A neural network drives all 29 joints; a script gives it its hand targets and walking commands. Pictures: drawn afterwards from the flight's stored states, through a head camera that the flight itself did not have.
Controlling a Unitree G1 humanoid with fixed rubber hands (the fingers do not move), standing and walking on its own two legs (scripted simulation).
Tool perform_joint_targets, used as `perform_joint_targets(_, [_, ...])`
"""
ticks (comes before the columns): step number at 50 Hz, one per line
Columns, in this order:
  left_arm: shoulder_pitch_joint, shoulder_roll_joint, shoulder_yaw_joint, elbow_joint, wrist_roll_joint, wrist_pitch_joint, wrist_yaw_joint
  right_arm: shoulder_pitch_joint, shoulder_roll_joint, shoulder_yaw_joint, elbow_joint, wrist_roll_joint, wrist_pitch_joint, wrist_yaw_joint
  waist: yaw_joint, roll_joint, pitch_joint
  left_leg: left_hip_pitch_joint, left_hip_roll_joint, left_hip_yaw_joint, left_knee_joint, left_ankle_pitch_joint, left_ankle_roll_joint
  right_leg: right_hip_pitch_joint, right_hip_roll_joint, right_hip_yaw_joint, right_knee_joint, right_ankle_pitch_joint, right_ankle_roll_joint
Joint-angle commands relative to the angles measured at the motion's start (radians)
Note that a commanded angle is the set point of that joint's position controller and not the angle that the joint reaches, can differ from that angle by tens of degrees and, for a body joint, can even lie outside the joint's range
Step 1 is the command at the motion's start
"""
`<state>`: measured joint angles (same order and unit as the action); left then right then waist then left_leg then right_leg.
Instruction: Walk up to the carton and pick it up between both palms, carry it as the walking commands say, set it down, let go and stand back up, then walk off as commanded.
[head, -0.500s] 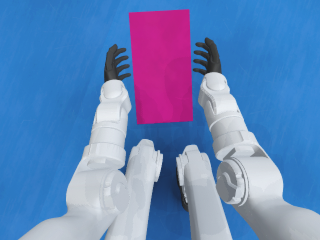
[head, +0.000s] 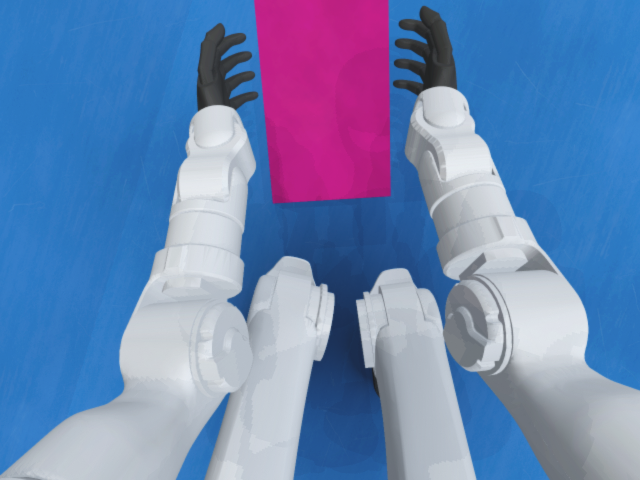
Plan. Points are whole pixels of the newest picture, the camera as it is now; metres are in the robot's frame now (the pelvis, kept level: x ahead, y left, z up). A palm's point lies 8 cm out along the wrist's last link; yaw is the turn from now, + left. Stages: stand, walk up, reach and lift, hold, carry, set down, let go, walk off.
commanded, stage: set down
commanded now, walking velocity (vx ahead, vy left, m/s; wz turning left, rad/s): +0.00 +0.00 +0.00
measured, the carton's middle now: (323, 89) +0.55 +0.05 -0.24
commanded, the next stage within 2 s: none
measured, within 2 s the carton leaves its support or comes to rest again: rests again in 1.58 s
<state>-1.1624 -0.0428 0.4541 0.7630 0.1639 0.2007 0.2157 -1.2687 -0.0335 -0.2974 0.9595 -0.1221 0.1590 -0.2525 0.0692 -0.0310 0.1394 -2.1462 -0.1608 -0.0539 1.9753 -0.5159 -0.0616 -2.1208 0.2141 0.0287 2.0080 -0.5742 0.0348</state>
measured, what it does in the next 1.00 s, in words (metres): lowers itself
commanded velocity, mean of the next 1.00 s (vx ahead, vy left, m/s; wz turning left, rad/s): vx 0.00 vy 0.00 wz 0.00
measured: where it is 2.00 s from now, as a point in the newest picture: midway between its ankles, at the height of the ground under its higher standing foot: (329, 356)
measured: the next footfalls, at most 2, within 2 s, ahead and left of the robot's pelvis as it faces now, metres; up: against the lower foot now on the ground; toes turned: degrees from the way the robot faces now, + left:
none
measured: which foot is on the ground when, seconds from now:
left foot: down 0.00-1.00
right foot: down 0.00-1.00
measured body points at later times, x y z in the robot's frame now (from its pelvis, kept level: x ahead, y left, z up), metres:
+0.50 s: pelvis +0.01 +0.00 -0.04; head +0.36 +0.01 +0.23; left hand +0.52 +0.16 -0.22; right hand +0.55 -0.08 -0.22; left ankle +0.12 +0.11 -0.39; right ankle +0.11 -0.10 -0.39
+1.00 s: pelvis +0.01 +0.00 -0.06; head +0.36 +0.01 +0.20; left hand +0.52 +0.17 -0.24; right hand +0.55 -0.08 -0.24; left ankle +0.12 +0.11 -0.39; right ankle +0.11 -0.10 -0.39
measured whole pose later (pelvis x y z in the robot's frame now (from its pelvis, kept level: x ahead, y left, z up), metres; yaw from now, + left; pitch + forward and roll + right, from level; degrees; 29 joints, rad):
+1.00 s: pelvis +0.01 +0.00 -0.06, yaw +0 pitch +31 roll +2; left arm -1.35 0.13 0.37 0.99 0.06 0.17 0.11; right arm -1.49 -0.17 -0.16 1.20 -0.02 0.13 -0.17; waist 0.08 -0.04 0.43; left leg -2.16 -0.11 0.00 2.23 -0.61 -0.05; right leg -2.15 0.19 -0.01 2.27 -0.65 0.00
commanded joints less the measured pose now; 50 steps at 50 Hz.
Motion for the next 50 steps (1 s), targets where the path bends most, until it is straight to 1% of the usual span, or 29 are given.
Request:
perform_joint_targets(1, [-0.678, -0.819, -0.462, -0.027, -0.093, -0.039, -0.263, -0.562, 0.913, 0.367, -0.035, 0.073, -0.025, 0.257, 0.038, -0.019, -1.176, 0.658, -0.006, 0.082, -0.111, 0.295, 0.027, 0.502, -0.001, -0.03, -0.155, 0.263, -0.025])
perform_joint_targets(10, [-0.732, -0.768, -0.438, 0.01, -0.105, -0.041, -0.276, -0.62, 0.866, 0.355, 0.0, 0.079, -0.028, 0.265, 0.042, -0.026, -1.12, 0.595, -0.004, 0.092, -0.048, 0.286, 0.028, 0.452, -0.006, -0.037, -0.089, 0.256, -0.031])
perform_joint_targets(13, [-0.769, -0.754, -0.445, 0.001, -0.12, -0.045, -0.281, -0.651, 0.854, 0.36, -0.004, 0.087, -0.032, 0.268, 0.045, -0.026, -1.121, 0.578, -0.003, 0.093, -0.027, 0.288, 0.028, 0.444, -0.008, -0.037, -0.065, 0.258, -0.034])
perform_joint_targets(15, [-0.796, -0.744, -0.446, -0.006, -0.136, -0.048, -0.286, -0.672, 0.844, 0.367, -0.004, 0.094, -0.034, 0.269, 0.046, -0.044, -1.087, 0.555, -0.004, 0.092, -0.012, 0.298, 0.028, 0.433, -0.009, -0.035, -0.051, 0.265, -0.034])
perform_joint_targets(17, [-0.807, -0.723, -0.446, -0.003, -0.148, -0.054, -0.291, -0.685, 0.837, 0.376, -0.006, 0.104, -0.039, 0.269, 0.039, -0.06, -1.05, 0.542, -0.004, 0.089, 0.007, 0.314, 0.031, 0.418, -0.008, -0.033, -0.038, 0.282, -0.033])
perform_joint_targets(21, [-0.792, -0.694, -0.422, 0.03, -0.142, -0.064, -0.296, -0.712, 0.823, 0.384, 0.003, 0.127, -0.052, 0.279, 0.065, -0.061, -0.984, 0.519, -0.003, 0.093, 0.037, 0.35, 0.035, 0.394, -0.004, -0.02, -0.015, 0.317, -0.034])
perform_joint_targets(23, [-0.783, -0.683, -0.411, 0.045, -0.139, -0.067, -0.301, -0.706, 0.816, 0.378, 0.025, 0.131, -0.055, 0.284, 0.068, -0.06, -0.951, 0.504, -0.002, 0.094, 0.05, 0.358, 0.037, 0.386, -0.002, -0.017, -0.007, 0.327, -0.035])
perform_joint_targets(29, [-0.773, -0.654, -0.381, 0.081, -0.125, -0.069, -0.326, -0.676, 0.783, 0.328, 0.104, 0.111, -0.059, 0.301, 0.056, -0.048, -0.82, 0.432, 0.002, 0.091, 0.081, 0.351, 0.042, 0.333, 0.001, -0.003, 0.015, 0.329, -0.048])
perform_joint_targets(33, [-0.784, -0.658, -0.398, 0.068, -0.14, -0.075, -0.335, -0.682, 0.788, 0.336, 0.102, 0.126, -0.066, 0.308, 0.057, -0.04, -0.806, 0.436, 0.001, 0.087, 0.099, 0.377, 0.044, 0.332, 0.002, 0.003, 0.034, 0.35, -0.055])
perform_joint_targets(40, [-0.812, -0.663, -0.424, 0.058, -0.176, -0.085, -0.338, -0.737, 0.774, 0.371, 0.064, 0.166, -0.08, 0.312, 0.059, -0.042, -0.793, 0.448, 0.003, 0.08, 0.124, 0.392, 0.049, 0.339, 0.0, 0.006, 0.061, 0.356, -0.06])
perform_joint_targets(44, [-0.826, -0.656, -0.419, 0.074, -0.181, -0.086, -0.345, -0.731, 0.756, 0.353, 0.087, 0.158, -0.079, 0.316, 0.042, -0.038, -0.751, 0.424, 0.005, 0.077, 0.129, 0.364, 0.051, 0.326, -0.005, 0.007, 0.065, 0.335, -0.064])
perform_joint_targets(50, [-0.828, -0.635, -0.384, 0.11, -0.167, -0.082, -0.355, -0.739, 0.734, 0.328, 0.113, 0.147, -0.075, 0.33, 0.048, -0.045, -0.682, 0.385, 0.01, 0.075, 0.129, 0.308, 0.059, 0.293, -0.012, 0.011, 0.068, 0.281, -0.067])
